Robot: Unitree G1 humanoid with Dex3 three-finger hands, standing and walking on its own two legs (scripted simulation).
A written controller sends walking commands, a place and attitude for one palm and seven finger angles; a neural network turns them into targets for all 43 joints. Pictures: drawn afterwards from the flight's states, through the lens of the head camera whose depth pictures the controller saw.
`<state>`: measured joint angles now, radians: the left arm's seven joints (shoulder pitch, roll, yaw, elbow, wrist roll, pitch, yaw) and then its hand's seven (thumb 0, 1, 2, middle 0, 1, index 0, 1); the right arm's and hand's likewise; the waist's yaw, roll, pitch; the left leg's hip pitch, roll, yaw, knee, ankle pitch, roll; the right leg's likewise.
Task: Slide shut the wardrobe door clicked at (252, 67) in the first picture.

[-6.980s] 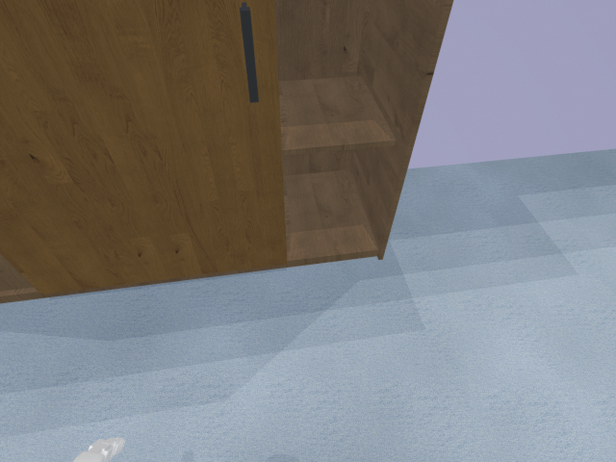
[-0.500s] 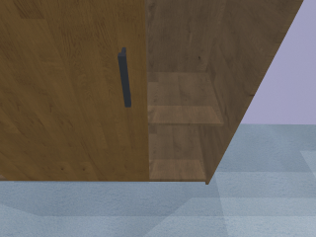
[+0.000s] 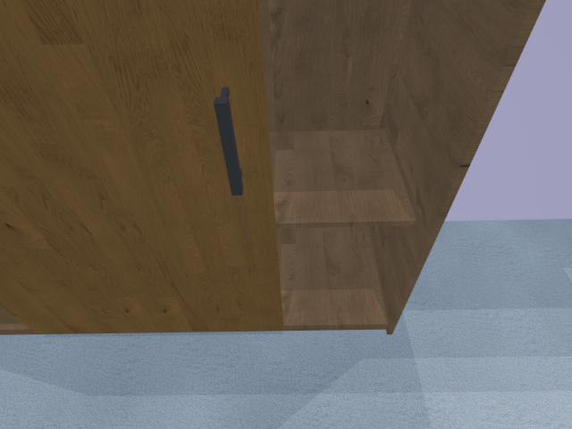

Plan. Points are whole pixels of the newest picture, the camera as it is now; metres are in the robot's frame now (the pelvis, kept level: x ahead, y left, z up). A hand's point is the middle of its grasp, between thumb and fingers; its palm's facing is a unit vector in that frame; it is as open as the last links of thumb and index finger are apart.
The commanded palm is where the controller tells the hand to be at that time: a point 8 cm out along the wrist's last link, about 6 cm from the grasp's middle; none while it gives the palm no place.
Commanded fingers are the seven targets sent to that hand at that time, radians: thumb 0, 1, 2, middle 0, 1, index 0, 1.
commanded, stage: look again from close up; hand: left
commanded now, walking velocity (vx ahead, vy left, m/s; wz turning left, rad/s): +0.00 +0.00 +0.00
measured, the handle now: (231, 144) +0.55 +0.13 +0.11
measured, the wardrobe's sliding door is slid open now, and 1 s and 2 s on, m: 0.38 0.38 0.38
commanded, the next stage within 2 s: shuffle to correct the standing spot in 0.56 s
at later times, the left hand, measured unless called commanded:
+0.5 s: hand out of the picture +0.00 +0.15 -0.17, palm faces +0.02 -0.98 -0.20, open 7.3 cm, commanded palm none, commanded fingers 0.00 0.90 0.90 -0.20 -0.30 -0.20 -0.30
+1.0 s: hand out of the picture +0.01 +0.14 -0.19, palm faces +0.06 -0.99 -0.16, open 7.4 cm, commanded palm none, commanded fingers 0.00 0.90 0.90 -0.20 -0.30 -0.20 -0.30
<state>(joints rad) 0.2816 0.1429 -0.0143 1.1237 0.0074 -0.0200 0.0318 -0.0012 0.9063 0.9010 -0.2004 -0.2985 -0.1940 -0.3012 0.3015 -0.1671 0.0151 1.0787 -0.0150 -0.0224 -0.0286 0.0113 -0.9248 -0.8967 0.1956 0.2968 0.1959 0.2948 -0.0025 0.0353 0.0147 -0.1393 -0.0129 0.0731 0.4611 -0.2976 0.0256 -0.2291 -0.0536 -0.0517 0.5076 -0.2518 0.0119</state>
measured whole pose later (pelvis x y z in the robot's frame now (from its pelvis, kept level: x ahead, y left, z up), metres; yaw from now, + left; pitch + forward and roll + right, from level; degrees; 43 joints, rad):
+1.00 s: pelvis +0.05 -0.02 -0.01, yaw +0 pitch +0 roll +1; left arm 0.36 0.13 0.03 1.13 0.02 -0.02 0.01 0.00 0.91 0.90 -0.20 -0.30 -0.19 -0.30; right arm 0.38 -0.12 0.00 1.14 -0.03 -0.04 -0.03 0.00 -0.91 -0.90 0.19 0.30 0.20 0.29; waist 0.00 -0.02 0.01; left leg -0.15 0.02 0.06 0.56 -0.42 -0.01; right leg -0.26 -0.03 -0.07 0.64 -0.39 -0.04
